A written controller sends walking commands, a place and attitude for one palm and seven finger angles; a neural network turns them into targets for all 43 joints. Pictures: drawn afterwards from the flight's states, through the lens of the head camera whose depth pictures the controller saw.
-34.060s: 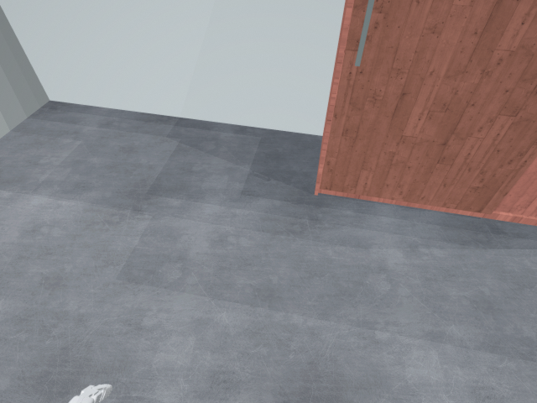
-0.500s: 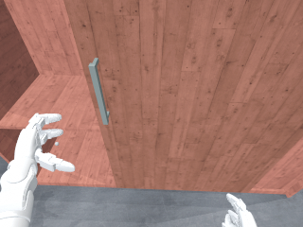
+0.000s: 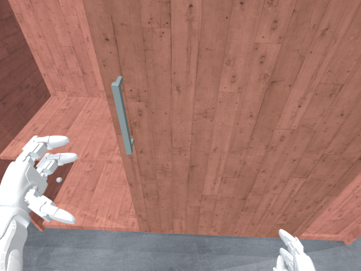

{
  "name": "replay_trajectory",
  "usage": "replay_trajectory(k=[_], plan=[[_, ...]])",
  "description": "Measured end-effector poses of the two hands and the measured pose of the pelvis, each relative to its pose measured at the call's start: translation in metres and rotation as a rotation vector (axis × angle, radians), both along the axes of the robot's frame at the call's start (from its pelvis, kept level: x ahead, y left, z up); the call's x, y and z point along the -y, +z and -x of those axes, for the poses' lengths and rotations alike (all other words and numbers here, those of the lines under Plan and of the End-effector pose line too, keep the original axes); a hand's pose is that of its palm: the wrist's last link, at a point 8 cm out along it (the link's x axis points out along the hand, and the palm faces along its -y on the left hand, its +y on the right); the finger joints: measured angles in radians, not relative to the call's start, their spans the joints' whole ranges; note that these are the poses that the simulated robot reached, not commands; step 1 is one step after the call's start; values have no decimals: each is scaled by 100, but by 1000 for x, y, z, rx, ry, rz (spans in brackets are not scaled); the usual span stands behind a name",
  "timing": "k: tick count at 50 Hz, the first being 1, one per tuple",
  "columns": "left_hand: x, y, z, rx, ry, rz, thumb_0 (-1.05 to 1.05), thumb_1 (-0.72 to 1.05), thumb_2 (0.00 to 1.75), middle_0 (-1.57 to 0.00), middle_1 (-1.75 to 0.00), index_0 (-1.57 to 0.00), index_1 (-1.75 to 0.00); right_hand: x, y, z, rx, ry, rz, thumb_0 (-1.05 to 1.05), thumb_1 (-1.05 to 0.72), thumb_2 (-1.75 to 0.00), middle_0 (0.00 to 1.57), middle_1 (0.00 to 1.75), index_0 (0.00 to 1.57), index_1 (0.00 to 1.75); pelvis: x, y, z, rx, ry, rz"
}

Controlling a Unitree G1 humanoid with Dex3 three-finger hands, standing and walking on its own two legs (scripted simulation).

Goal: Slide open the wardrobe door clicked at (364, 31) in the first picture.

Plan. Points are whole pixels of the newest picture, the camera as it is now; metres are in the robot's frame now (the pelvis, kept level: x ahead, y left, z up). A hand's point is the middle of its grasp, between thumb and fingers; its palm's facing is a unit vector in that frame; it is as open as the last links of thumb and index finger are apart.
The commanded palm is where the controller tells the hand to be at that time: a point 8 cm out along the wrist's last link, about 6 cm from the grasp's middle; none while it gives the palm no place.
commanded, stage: draw the hand back to the body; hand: left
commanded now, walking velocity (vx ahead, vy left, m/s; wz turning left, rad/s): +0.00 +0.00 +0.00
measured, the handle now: (125, 118) +0.47 +0.22 +0.09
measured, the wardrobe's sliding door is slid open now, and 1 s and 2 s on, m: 0.55 0.55 0.55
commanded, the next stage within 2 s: step back with the hand held close in 1.06 s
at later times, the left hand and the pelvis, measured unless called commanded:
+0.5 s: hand (51, 167) +0.24 +0.27 +0.16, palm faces +0.42 -0.85 -0.32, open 10.6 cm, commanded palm +0.18 +0.31 +0.17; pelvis +0.03 +0.02 +0.02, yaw -2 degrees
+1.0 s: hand (61, 171) +0.22 +0.24 +0.17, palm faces +0.43 -0.83 -0.36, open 7.5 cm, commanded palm +0.18 +0.28 +0.19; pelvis +0.04 -0.01 +0.02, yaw -2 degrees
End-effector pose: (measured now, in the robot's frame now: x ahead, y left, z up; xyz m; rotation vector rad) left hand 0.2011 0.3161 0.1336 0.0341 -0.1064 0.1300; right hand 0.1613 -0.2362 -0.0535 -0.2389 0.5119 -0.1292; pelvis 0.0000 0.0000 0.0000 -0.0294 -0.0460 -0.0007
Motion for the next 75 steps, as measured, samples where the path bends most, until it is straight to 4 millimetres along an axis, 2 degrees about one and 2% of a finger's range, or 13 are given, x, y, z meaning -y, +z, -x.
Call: replay_trajectory(k=[7, 12, 17, 27, 41, 49, 57, 64, 70, 75], plan=[[-1, 8, 8, -52, 220, -201, -1, -36, 29, -25, -103, -25, -103, -24, 5, -17, -15, 53, -10, 2, -90, -89, 20, 30, 21, 30, -8, 7, 1, 15, -14, -2], [3, 16, 18, -40, 281, -256, -1, -20, 37, -24, -94, -24, -94, -35, 2, -22, -62, 71, -17, 1, -90, -89, 20, 30, 21, 30, -14, 11, -7, 28, -16, -9], [-1, 27, 17, -11, 324, -287, -1, -3, 46, -24, -84, -24, -84, -40, -2, -25, -112, 73, -21, 1, -90, -89, 20, 30, 21, 30, -16, 14, -16, 45, -18, -14], [10, 46, 7, 34, 297, -336, 0, 33, 63, -23, -63, -23, -63, -33, -2, -35, -131, 54, -33, 2, -90, -89, 20, 30, 21, 30, -15, 16, -30, 54, -31, -22], [24, 58, 17, 45, 313, -373, 1, 79, 85, -21, -36, -21, -36, -9, -1, -45, -136, 38, -28, 1, -90, -89, 20, 30, 21, 30, 1, 16, -37, 52, -30, -24], [34, 53, 19, 22, 314, -362, 2, 87, 89, -21, -31, -21, -31, -2, -3, -45, -140, 36, -35, 1, -90, -89, 20, 30, 21, 30, 12, 16, -35, 55, -27, -26], [43, 61, 25, 46, 308, -380, 2, 89, 90, -21, -30, -21, -30, 4, -5, -44, -136, 33, -44, 1, -90, -89, 20, 30, 21, 30, 18, 17, -33, 61, -25, -27], [37, 67, 26, 80, 319, -422, 2, 89, 90, -21, -30, -21, -30, 10, -6, -39, -173, 20, -32, 1, -90, -89, 20, 30, 21, 30, 21, 15, -25, 31, -20, -12], [36, 57, 24, 57, 255, -425, 2, 89, 90, -21, -30, -21, -30, 15, 1, -25, -191, -40, -10, 1, -90, -89, 20, 30, 21, 30, 10, 13, -10, -5, -39, -7], [32, 55, 36, 50, 173, -447, 2, 89, 90, -21, -30, -21, -30, 10, 6, -4, -184, -97, 9, 1, -90, -89, 20, 30, 20, 30, -5, 11, 3, -13, -50, -1]])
